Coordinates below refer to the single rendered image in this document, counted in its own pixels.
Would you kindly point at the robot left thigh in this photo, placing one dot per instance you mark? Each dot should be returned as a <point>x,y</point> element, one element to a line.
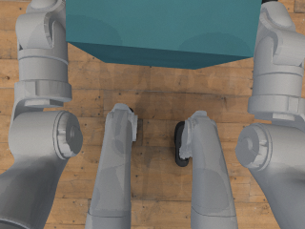
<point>111,206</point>

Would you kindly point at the carton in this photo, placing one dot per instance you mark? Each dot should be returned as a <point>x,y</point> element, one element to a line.
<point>179,34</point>

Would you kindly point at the robot right upper arm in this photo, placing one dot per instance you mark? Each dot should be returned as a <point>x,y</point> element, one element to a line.
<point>275,156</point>

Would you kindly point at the right robot shin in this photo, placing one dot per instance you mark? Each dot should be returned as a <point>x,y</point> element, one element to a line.
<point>184,151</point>

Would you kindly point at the left robot forearm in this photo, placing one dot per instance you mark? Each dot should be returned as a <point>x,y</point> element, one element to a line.
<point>43,59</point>

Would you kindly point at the right robot forearm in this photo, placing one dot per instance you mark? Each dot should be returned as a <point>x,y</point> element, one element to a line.
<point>279,57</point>

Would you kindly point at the robot left upper arm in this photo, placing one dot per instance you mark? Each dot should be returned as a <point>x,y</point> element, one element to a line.
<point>42,144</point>

